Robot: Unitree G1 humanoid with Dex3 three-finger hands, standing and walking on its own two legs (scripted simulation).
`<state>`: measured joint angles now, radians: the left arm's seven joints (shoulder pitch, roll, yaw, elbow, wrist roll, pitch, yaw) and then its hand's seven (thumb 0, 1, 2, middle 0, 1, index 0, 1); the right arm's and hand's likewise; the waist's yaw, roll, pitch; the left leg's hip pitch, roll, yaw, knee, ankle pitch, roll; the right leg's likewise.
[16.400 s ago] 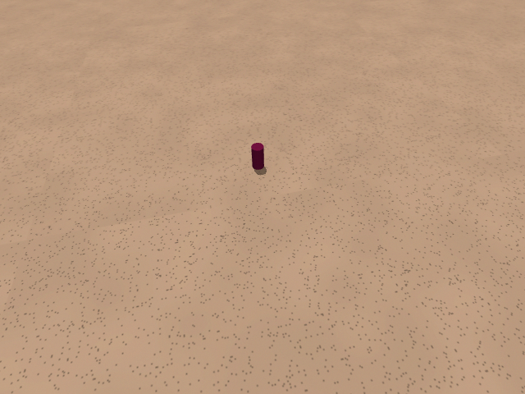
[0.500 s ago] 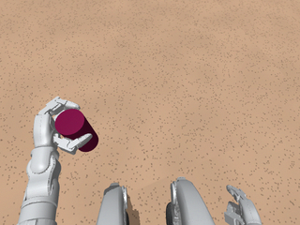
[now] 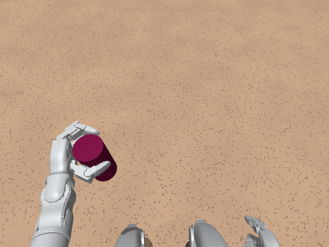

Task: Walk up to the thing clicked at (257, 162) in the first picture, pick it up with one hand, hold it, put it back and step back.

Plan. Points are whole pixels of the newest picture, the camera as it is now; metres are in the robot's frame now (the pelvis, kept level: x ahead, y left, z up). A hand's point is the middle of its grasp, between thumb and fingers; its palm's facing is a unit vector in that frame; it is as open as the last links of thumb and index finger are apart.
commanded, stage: lift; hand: left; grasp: from the side
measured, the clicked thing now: (97, 159) +0.34 +0.17 -0.02
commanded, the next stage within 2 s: hold in 0.52 s
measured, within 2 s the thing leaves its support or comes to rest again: neither
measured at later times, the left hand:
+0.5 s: hand (88, 144) +0.35 +0.17 +0.06, palm faces +0.08 -1.00 -0.02, open 10.0 cm
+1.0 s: hand (88, 143) +0.34 +0.17 +0.08, palm faces +0.07 -1.00 -0.02, open 9.9 cm
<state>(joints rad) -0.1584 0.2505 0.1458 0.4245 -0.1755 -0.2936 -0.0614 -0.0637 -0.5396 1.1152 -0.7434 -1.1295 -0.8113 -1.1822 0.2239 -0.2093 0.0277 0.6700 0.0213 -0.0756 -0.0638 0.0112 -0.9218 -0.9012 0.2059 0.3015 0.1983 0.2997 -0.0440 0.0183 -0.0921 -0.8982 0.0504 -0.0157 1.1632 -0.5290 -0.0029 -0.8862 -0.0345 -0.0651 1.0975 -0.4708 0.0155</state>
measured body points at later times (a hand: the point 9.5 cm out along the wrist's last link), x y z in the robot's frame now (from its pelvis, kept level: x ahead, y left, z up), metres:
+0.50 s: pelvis +0.02 +0.00 +0.03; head +0.08 +0.01 +0.48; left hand +0.34 +0.23 +0.06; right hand +0.14 -0.25 -0.08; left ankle +0.02 +0.12 -0.65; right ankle +0.04 -0.14 -0.65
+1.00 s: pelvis +0.02 +0.00 +0.05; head +0.07 +0.00 +0.49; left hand +0.33 +0.22 +0.08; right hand +0.14 -0.25 -0.06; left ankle +0.02 +0.12 -0.65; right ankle +0.04 -0.14 -0.65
